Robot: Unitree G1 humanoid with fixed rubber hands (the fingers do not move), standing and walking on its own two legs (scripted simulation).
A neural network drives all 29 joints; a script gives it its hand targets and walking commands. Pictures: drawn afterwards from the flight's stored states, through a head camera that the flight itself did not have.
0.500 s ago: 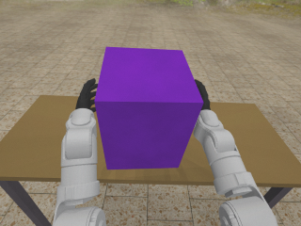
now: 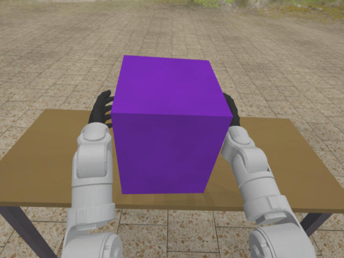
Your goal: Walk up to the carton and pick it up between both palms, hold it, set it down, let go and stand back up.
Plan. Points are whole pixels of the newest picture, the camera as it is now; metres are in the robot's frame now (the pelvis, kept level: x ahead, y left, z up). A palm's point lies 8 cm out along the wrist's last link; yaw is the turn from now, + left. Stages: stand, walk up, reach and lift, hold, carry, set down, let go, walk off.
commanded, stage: hold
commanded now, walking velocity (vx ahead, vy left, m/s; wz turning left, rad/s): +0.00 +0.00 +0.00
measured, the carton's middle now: (165, 127) +0.38 +0.01 +0.17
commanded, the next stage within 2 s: none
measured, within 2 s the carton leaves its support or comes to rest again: neither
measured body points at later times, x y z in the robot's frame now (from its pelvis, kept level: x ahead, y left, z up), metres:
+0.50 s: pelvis +0.00 +0.00 +0.00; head -0.06 +0.03 +0.45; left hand +0.37 +0.16 +0.20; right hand +0.37 -0.14 +0.19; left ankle +0.03 +0.12 -0.75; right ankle +0.01 -0.11 -0.75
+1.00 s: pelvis +0.00 +0.00 +0.00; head -0.05 +0.03 +0.45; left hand +0.37 +0.16 +0.20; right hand +0.37 -0.14 +0.20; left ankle +0.03 +0.12 -0.75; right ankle +0.01 -0.11 -0.75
